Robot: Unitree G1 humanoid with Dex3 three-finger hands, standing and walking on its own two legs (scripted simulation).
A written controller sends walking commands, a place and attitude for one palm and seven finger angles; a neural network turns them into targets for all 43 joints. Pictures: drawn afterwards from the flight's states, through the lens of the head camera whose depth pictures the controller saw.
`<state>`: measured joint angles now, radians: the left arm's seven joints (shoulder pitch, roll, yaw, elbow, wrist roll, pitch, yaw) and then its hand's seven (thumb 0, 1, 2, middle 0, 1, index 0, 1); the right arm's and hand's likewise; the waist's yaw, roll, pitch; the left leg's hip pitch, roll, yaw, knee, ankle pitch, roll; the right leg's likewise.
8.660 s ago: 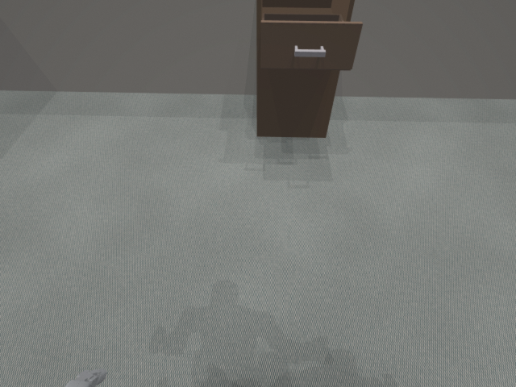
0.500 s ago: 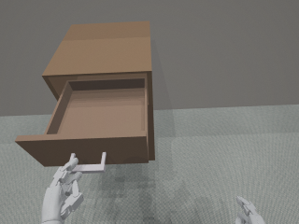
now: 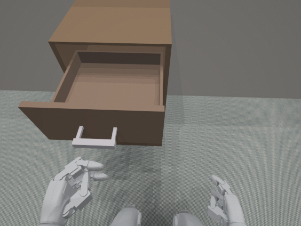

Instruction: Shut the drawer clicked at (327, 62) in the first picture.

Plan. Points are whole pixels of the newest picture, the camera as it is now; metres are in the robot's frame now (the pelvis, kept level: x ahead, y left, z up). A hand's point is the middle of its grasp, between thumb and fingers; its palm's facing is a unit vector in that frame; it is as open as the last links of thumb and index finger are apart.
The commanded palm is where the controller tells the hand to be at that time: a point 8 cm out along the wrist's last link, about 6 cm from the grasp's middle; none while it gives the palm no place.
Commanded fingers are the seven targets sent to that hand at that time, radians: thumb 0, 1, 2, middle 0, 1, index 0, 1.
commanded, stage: raise the hand and make a fist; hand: left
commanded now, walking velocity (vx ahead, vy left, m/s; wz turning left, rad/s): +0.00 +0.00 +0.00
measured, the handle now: (96, 137) +0.35 +0.19 +0.01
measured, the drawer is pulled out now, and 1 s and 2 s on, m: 0.28 0.28 0.28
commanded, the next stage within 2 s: bring the fist close to the handle in 1.18 s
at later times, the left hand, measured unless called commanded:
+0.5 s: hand (82, 199) +0.17 +0.15 +0.09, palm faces +0.06 -1.00 -0.01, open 3.1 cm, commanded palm +0.12 +0.21 +0.09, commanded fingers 0.00 0.90 0.90 -1.40 -1.60 -1.40 -1.60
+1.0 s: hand (81, 198) +0.17 +0.15 +0.10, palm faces +0.05 -1.00 -0.02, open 3.3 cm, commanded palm +0.12 +0.21 +0.10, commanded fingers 0.00 0.90 0.90 -1.40 -1.60 -1.40 -1.60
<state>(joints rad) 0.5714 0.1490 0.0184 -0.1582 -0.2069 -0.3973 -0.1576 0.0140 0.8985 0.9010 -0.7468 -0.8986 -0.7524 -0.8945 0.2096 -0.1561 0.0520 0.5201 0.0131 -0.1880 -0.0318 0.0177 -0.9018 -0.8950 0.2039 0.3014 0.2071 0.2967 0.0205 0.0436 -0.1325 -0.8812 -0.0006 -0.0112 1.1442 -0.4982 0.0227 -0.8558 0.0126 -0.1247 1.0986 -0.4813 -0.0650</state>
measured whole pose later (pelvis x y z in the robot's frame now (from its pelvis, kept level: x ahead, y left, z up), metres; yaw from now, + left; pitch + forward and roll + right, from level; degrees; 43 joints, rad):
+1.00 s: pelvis +0.03 +0.01 +0.01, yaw +0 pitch +12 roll -2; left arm 0.86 0.16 -0.06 -0.43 -0.16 -0.37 -0.08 0.01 0.90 0.90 -1.40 -1.60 -1.40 -1.60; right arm 0.25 -0.21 0.00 0.41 0.03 -0.14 -0.03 0.02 -0.90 -0.90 0.20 0.30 0.20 0.30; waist 0.02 0.05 -0.15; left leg -0.77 -0.01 0.00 1.08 -0.52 0.04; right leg -0.74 0.01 -0.11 1.03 -0.50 -0.04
